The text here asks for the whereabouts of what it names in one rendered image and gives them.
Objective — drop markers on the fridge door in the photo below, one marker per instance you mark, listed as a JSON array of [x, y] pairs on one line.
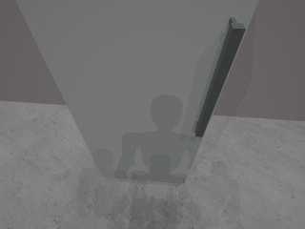
[[135, 75]]

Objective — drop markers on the handle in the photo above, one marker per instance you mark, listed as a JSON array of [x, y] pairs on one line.
[[232, 41]]

